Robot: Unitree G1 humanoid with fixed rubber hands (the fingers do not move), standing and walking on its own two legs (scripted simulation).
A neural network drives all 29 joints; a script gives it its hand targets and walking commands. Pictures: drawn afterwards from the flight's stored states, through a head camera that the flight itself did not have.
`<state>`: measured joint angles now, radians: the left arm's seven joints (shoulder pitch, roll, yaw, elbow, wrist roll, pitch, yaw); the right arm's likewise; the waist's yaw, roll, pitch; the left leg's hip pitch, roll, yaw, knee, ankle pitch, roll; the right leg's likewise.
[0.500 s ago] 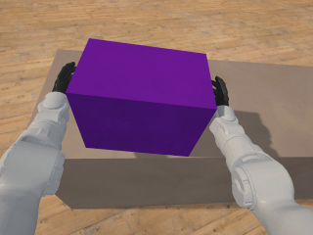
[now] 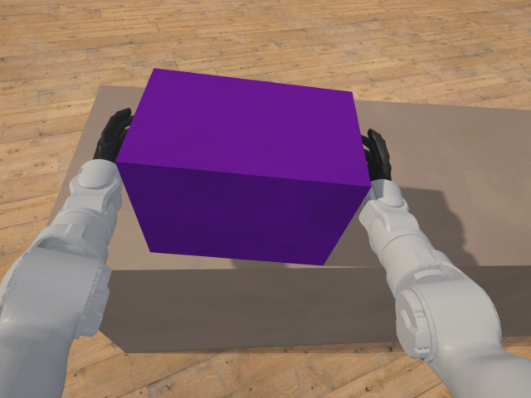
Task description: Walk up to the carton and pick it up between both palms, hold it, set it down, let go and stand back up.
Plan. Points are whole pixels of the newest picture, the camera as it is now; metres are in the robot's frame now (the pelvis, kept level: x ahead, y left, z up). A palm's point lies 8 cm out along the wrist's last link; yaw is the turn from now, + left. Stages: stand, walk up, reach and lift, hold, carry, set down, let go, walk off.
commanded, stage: reach and lift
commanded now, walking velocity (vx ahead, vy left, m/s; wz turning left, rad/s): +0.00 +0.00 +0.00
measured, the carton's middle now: (246, 175) +0.47 -0.01 +0.04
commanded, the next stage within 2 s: none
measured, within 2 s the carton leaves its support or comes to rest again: leaves its support in 0.26 s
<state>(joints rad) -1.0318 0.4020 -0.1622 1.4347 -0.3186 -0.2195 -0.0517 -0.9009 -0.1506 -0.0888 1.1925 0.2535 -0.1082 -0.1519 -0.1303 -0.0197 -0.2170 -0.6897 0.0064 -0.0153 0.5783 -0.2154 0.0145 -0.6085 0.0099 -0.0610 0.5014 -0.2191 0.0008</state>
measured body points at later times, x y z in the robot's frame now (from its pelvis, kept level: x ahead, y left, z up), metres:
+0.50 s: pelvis +0.02 +0.00 +0.02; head +0.04 +0.02 +0.47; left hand +0.47 +0.18 +0.11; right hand +0.40 -0.22 +0.09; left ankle +0.02 +0.10 -0.73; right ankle +0.00 -0.12 -0.73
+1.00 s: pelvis +0.01 +0.00 +0.02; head -0.01 +0.02 +0.47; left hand +0.44 +0.18 +0.14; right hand +0.38 -0.23 +0.13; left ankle +0.02 +0.10 -0.73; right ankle +0.00 -0.12 -0.73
